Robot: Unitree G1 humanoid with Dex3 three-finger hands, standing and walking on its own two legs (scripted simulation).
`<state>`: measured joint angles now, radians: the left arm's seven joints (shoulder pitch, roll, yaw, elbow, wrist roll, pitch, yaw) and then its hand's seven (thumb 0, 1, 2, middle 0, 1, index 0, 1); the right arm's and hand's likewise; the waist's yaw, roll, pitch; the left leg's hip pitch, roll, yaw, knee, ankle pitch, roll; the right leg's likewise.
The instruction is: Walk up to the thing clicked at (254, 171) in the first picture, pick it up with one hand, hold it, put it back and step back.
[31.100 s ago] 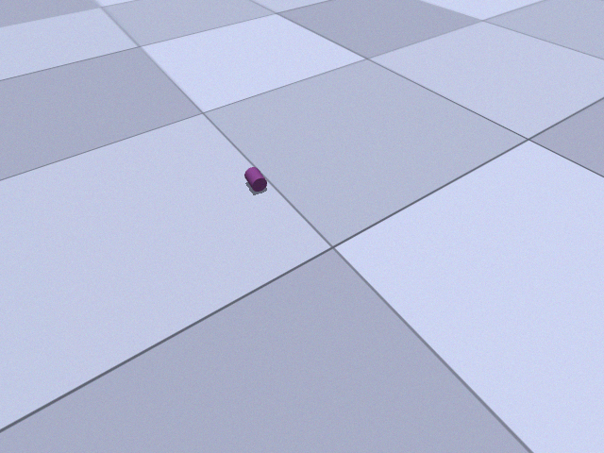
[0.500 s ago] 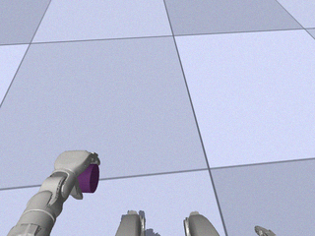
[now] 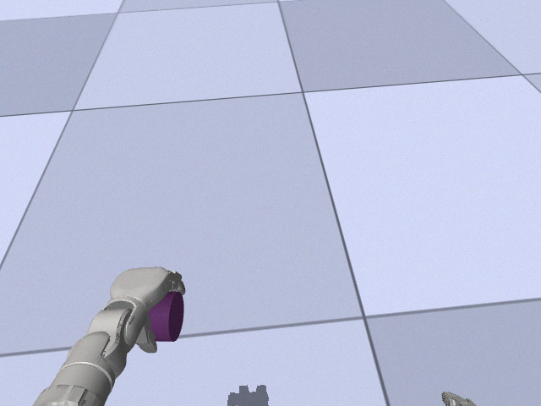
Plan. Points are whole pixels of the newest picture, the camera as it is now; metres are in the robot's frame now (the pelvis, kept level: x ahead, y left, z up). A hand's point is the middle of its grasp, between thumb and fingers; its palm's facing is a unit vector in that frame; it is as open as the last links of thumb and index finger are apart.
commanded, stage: hold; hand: left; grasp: from above
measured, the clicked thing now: (147, 315) +0.31 +0.24 -0.10
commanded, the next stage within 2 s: crouch in 1.90 s
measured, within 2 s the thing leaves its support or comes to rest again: neither
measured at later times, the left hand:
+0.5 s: hand (148, 297) +0.31 +0.22 -0.04, palm faces -0.50 -0.03 -0.87, open 10.6 cm
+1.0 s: hand (147, 303) +0.30 +0.21 -0.02, palm faces -0.49 -0.03 -0.87, open 10.6 cm
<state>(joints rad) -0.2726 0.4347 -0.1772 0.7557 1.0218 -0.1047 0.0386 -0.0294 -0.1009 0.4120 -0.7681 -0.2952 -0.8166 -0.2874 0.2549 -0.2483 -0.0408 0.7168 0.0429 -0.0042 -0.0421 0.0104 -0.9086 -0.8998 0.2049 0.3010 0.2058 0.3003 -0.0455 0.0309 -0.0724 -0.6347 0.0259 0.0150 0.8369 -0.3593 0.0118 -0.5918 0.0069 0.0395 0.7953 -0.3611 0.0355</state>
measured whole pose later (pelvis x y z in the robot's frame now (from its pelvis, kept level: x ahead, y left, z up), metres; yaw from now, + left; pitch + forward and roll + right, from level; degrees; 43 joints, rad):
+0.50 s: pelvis +0.02 +0.00 +0.02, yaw +0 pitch +5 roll -1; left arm -0.25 0.43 -0.19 0.69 1.02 -0.11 -0.02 -0.03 -0.11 0.41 -0.79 -0.26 -0.83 -0.26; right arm 0.23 -0.26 -0.05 0.71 0.05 0.03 -0.04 0.01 -0.90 -0.89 0.20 0.30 0.21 0.30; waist -0.03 0.04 -0.05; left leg -0.45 0.02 0.02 0.68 -0.32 0.01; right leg -0.42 0.00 0.05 0.65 -0.33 0.03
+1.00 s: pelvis +0.01 -0.01 +0.03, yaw +0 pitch +2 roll +0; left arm -0.22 0.43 -0.19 0.64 1.01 -0.11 -0.05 -0.03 -0.09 0.40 -0.78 -0.25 -0.83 -0.24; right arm 0.21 -0.26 -0.04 0.68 0.06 0.06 -0.05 0.01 -0.89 -0.89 0.20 0.30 0.21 0.30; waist -0.01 0.04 -0.02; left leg -0.37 0.02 0.03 0.60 -0.27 0.00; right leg -0.34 0.00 0.05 0.58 -0.28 0.03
